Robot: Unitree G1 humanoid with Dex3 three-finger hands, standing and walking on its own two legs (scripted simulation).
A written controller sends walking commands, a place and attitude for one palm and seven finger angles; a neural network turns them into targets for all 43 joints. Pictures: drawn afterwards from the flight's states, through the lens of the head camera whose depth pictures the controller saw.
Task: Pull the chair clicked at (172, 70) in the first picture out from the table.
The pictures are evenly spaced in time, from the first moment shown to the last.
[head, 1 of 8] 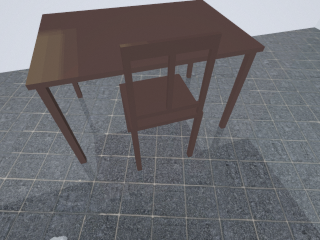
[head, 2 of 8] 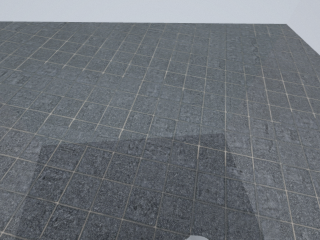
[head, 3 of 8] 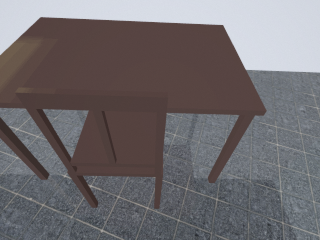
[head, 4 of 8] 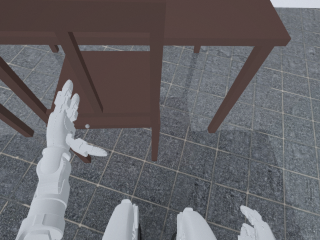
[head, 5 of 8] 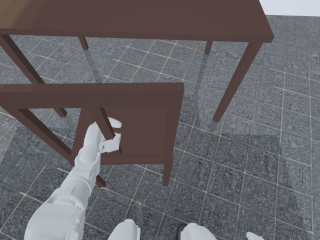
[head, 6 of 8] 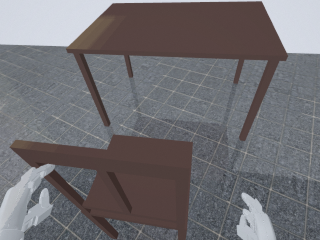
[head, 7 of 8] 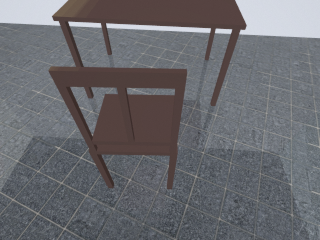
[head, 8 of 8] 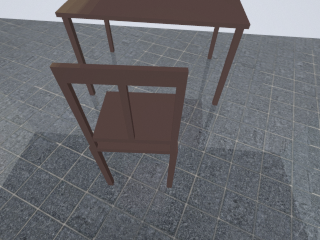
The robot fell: no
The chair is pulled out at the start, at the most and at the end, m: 0.00 0.63 0.62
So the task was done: yes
